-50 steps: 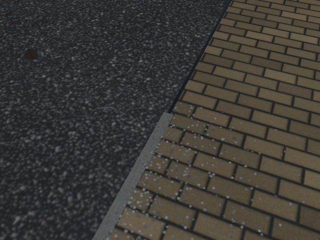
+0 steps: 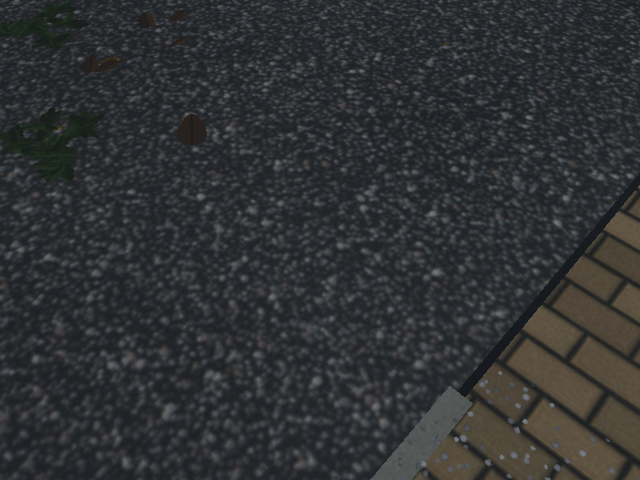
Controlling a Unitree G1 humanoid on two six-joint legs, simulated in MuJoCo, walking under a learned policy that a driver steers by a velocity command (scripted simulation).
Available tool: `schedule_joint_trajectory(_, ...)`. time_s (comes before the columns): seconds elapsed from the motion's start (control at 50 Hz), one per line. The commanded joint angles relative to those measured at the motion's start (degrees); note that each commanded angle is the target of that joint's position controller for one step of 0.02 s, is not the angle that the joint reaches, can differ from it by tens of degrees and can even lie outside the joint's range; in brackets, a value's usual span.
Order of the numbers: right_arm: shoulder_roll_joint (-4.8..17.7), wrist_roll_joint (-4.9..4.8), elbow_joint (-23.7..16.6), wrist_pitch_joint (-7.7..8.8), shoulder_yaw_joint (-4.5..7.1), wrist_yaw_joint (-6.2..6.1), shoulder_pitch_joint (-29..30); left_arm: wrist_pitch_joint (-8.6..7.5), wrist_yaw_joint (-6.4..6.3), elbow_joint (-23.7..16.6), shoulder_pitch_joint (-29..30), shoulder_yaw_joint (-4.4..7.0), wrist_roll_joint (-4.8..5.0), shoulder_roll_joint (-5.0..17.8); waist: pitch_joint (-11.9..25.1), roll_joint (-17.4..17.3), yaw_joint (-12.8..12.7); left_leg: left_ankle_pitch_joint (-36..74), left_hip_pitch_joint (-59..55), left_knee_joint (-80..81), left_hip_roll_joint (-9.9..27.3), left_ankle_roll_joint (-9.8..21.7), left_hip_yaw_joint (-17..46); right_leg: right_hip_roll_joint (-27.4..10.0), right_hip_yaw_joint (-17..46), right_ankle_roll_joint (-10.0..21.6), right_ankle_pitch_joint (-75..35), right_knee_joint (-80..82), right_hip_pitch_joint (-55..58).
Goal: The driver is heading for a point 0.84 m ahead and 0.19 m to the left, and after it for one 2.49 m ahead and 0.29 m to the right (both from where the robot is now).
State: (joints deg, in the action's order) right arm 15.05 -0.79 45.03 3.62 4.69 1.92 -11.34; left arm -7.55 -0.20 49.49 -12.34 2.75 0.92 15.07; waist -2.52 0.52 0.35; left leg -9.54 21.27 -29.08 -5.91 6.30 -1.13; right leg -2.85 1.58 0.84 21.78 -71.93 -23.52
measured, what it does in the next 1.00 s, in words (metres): walks ahead, turning left: right foot, then left foot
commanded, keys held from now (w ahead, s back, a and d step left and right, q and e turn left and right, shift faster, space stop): w+q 0.80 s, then w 0.20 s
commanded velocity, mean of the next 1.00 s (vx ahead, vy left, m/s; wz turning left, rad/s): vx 0.50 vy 0.00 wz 0.55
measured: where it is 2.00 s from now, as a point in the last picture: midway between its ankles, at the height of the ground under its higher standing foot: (199, 317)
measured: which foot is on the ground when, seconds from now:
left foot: down 0.00-0.36, up 0.38-0.86, down 0.88-1.00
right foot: up 0.00-0.34, down 0.36-0.90, up 0.92-1.00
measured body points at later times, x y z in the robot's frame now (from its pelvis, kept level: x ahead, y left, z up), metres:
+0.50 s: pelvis +0.28 -0.04 +0.00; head +0.30 -0.04 +0.45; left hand +0.35 +0.26 -0.09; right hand +0.45 -0.28 -0.11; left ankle +0.17 +0.06 -0.64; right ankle +0.35 -0.13 -0.73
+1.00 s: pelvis +0.49 +0.12 +0.00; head +0.52 +0.15 +0.45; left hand +0.40 +0.40 -0.13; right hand +0.77 +0.00 -0.09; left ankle +0.50 +0.22 -0.73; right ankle +0.46 -0.08 -0.63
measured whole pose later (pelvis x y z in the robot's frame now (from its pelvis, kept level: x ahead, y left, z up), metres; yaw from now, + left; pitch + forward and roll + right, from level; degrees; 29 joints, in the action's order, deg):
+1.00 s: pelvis +0.49 +0.12 +0.00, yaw +33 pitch +2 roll +0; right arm 15.6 -0.7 37.1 2.7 3.6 2.2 -9.7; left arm -5.4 0.5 47.8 -15.1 3.1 1.7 17.4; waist -2.9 0.9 -1.5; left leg -11.1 23.2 -32.4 -2.9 4.4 -2.1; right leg -5.0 -0.6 0.3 24.0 -68.9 -21.0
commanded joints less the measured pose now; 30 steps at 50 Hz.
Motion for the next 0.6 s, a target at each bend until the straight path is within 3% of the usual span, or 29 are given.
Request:
schedule_joint_trajectory(0.02,5.2,0.12,-4.4,0.93,0.98,-0.6,-0.6,-0.2,-0.25,-5.4,-0.3,2.11,-1.21,6.7,6.0,-0.2,-1.7,13.4,-13.2,15.6,15.7,11.9,22.1,-4.4,3.4,-0.9,-3.4,5.4,-12.4)
schedule_joint_trajectory(0.06,7.2,0.06,-4.4,1.11,1.44,-1.28,-1.9,0.83,-0.49,-6.5,0.8,1.91,-1.81,5.3,4.8,-0.8,-2.0,17.6,-8.8,16.7,14.6,12.1,18.9,-4.0,1.9,-2.7,-6.2,11.1,-11.7)
schedule_joint_trajectory(0.12,8.8,-0.32,-4.2,0.77,1.92,-2.34,-4.8,1.14,-0.72,-9.1,7.9,1.38,-1.99,4.0,3.2,-2.6,0.2,16.7,-6.3,16.4,11.6,9.7,15.5,-1.9,0.8,-4.3,-16.8,24.4,-11.6)
schedule_joint_trajectory(0.18,8.7,-0.62,-3.9,0.19,1.91,-2.64,-7.3,0.79,-0.14,-11.0,13.6,0.87,-1.3,3.0,3.0,-4.9,2.9,10.9,-6.0,14.8,9.8,7.1,15.2,1.2,0.4,-4.0,-25.8,36.4,-7.8)
schedule_joint_trajectory(0.24,8.5,-0.9,-3.3,-0.22,1.86,-2.71,-9.6,0.2,0.57,-12.9,16.9,1.19,-0.62,4.5,3.1,-6.0,4.1,7.4,-9.7,11.7,11.7,6.4,19.7,2.5,1.6,-3.2,-25.6,41.4,-6.6)
schedule_joint_trajectory(0.3,8.6,-0.75,-3.7,-0.7,1.97,-3.15,-9.3,-0.8,1.24,-13.4,15.5,2.05,-0.44,6.7,3.6,-7.6,2.5,6.7,-14.4,6.7,13.6,5.3,25.1,3.0,2.7,-1.3,-19.2,44.8,-3.7)
schedule_joint_trajectory(0.32,8.4,-0.71,-4.1,-0.87,1.91,-3.22,-8.3,-1.13,1.2,-12.7,12.4,2.44,-0.45,7.2,4.3,-8.5,0.6,8.3,-14.4,4.4,13.1,4.6,25.8,3.3,2.0,-0.2,-18.3,46.5,0.4)
schedule_joint_trajectory(0.34,7.0,-0.55,-4.9,-0.84,1.41,-3.13,-7.2,-1.41,0.91,-11.4,6.9,3.23,-0.91,8.6,7.3,-8.2,-2.3,11.6,-12.8,-1.1,10.5,3.0,24.5,2.5,1.9,1.5,-19.0,48.1,9.1)
schedule_joint_trajectory(0.36,4.0,0.18,-6.2,-0.52,0.25,-2.8,-6.0,-1.53,0.44,-10.6,-1.8,4.12,-1.89,11.6,14.5,-4.0,-6.3,7.5,-6.1,-15.3,7.3,0.9,20.3,-5.9,9.1,5.3,-17.7,46.5,23.6)
schedule_joint_trajectory(0.38,1.0,-1.18,-7.6,0.04,-0.69,-2.9,-13.3,-0.77,0.3,-9.0,-9.0,5.29,-2.82,15.9,22.4,13.1,-4.4,-15.0,14.4,-34.4,-1.0,-3.4,12.0,-19.0,33.0,14.4,-8.5,49.4,44.1)
schedule_joint_trajectory(0.4,5.3,-1.69,-6.9,0.24,-0.38,-2.89,-15.2,-0.39,0.61,-8.9,-8.9,4.5,-1.27,12.1,21.5,16.3,-4.1,-24.0,23.6,-44.3,2.8,-4.1,12.6,-22.8,44.5,15.7,2.9,52.9,44.7)
schedule_joint_trajectory(0.42,9.2,-1.59,-6.8,-0.15,0.65,-2.78,-10.6,0.09,0.38,-9.9,-6.2,3.34,-0.87,7.6,13.7,9.2,-5.3,-18.9,26.2,-47.8,5.5,-4.6,12.5,-20.5,36.4,13.1,4.9,54.0,37.8)
schedule_joint_trajectory(0.44,9.3,-0.88,-7.6,-0.54,0.78,-2.77,-6.6,0.68,0.26,-10.4,-3.4,2.78,-1.2,6.4,8.6,4.2,-4.8,-14.4,24.7,-47.4,7.5,-4.9,10.2,-17.8,27.7,11.1,-0.5,54.8,30.1)
schedule_joint_trajectory(0.46,8.4,-0.24,-8.4,-0.58,0.9,-2.6,-4.3,1.01,0.32,-10.0,-1.2,2.43,-1.52,5.7,4.9,2.7,-3.5,-11.4,23.2,-44.7,9.1,-5.0,9.7,-15.3,22.4,10.3,-6.3,56.5,23.5)
schedule_joint_trajectory(0.48,7.5,-0.35,-8.7,-0.85,1.08,-2.32,-4.1,0.97,0.34,-9.8,-0.1,1.99,-1.81,4.7,3.4,3.7,-2.1,-9.8,20.9,-42.5,10.6,-4.7,9.5,-13.2,17.6,9.4,-10.4,58.0,19.4)
schedule_joint_trajectory(0.52,5.0,-1.0,-8.9,-1.61,0.7,-1.91,-5.1,0.55,0.62,-9.0,0.2,2.18,-1.45,4.9,2.6,5.6,-1.0,-8.3,18.5,-40.0,11.7,-4.9,7.7,-11.7,11.4,9.6,-14.7,60.8,15.7)
schedule_joint_trajectory(0.6,3.9,-0.44,-10.7,-2.16,0.31,-1.82,-1.5,0.19,0.54,-7.0,-1.0,3.26,-1.34,7.8,2.1,3.6,-1.2,-1.3,21.8,-32.2,12.7,-6.2,7.5,-12.7,4.0,10.9,-23.6,62.8,17.4)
